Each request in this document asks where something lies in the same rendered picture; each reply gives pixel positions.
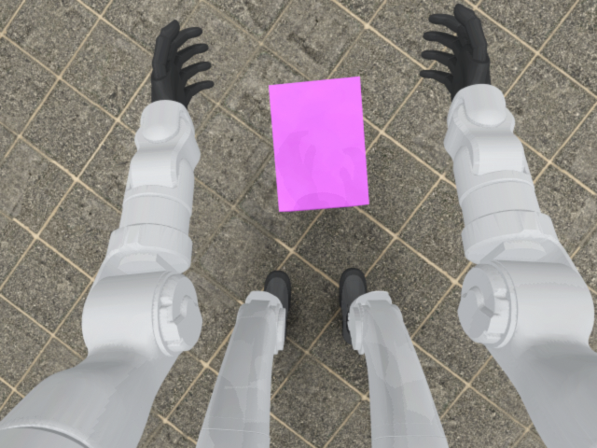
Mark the robot right hand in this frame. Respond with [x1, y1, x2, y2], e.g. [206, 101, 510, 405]
[420, 4, 492, 101]

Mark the robot left thigh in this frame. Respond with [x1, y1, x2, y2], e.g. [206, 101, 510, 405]
[196, 300, 285, 448]

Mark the robot left upper arm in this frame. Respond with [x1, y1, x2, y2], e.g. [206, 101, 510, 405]
[0, 271, 202, 448]

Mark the robot thigh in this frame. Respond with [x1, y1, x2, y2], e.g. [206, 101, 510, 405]
[196, 300, 285, 448]
[351, 301, 449, 448]

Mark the robot left hand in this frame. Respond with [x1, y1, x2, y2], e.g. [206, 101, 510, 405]
[151, 20, 215, 109]

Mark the robot right thigh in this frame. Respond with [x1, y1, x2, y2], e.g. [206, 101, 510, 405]
[351, 301, 449, 448]

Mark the carton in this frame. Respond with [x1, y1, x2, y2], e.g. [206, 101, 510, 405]
[269, 77, 369, 212]

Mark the robot right upper arm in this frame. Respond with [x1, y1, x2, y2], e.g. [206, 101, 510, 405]
[457, 259, 597, 448]

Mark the left robot forearm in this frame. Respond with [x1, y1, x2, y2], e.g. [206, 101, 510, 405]
[82, 100, 201, 348]

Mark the right robot forearm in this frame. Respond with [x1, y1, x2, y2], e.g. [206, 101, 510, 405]
[444, 84, 594, 333]

